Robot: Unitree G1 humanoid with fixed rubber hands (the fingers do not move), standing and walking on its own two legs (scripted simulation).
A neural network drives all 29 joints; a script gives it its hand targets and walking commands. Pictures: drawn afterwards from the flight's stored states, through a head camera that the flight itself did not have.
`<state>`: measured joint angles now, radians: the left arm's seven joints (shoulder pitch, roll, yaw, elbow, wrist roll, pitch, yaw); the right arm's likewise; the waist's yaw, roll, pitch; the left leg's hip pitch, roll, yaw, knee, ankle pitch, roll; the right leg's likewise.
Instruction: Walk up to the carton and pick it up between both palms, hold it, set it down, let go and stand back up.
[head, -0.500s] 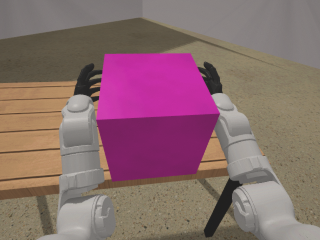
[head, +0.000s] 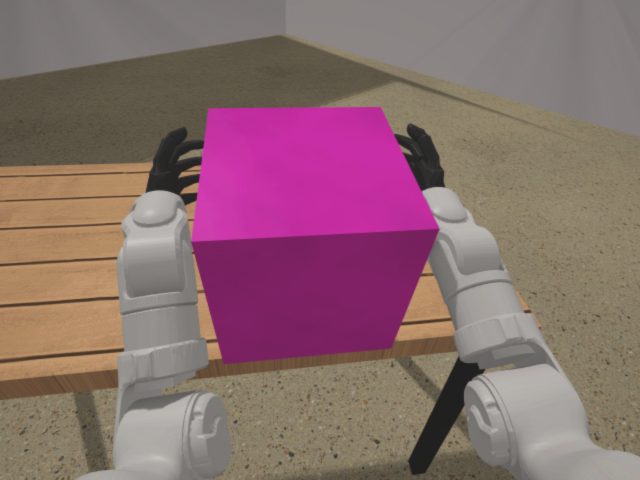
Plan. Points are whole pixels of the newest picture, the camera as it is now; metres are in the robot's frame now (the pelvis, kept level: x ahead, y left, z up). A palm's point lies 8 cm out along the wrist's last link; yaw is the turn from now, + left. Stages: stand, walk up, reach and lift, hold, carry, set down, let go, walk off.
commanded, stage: hold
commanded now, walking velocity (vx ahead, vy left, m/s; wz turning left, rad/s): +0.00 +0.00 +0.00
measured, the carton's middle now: (303, 233) +0.34 +0.01 +0.19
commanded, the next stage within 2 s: set down in 0.08 s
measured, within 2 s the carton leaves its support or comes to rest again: neither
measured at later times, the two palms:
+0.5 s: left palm (155, 189) +0.37 +0.18 +0.23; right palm (406, 190) +0.38 -0.12 +0.22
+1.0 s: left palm (167, 214) +0.39 +0.18 +0.18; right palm (396, 209) +0.40 -0.12 +0.18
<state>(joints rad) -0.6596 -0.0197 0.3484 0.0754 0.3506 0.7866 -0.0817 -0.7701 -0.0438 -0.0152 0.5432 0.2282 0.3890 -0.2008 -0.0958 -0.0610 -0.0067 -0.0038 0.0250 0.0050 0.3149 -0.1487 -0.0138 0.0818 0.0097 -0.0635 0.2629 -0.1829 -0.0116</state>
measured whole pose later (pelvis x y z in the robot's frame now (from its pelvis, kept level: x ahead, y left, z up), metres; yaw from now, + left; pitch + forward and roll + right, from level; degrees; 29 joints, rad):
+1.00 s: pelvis +0.02 +0.00 +0.00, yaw +1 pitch -9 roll +0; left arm -0.63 -0.04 0.34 0.21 0.39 0.52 -0.09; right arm -0.68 -0.01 -0.06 0.68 0.07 0.05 -0.16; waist -0.03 -0.09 0.07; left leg 0.03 0.02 0.00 0.30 -0.17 -0.01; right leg 0.13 0.00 -0.07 0.24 -0.21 -0.01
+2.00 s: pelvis +0.03 +0.00 +0.00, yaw -1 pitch -2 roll +0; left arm -0.71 -0.04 0.43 0.63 0.35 0.24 -0.05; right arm -0.72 0.06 -0.35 0.89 -0.18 -0.09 -0.09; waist 0.04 -0.07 0.02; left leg -0.09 0.03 0.03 0.31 -0.17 -0.02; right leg -0.01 0.01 -0.05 0.24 -0.19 -0.01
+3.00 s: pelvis +0.02 +0.01 +0.00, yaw -2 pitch -2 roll +0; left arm -0.71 -0.09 0.52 0.67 0.40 0.16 -0.07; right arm -0.69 0.10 -0.47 0.84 -0.33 -0.11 -0.02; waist 0.07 -0.05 0.03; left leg -0.10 0.02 0.05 0.29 -0.16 -0.01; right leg -0.04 0.00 -0.03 0.26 -0.19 0.00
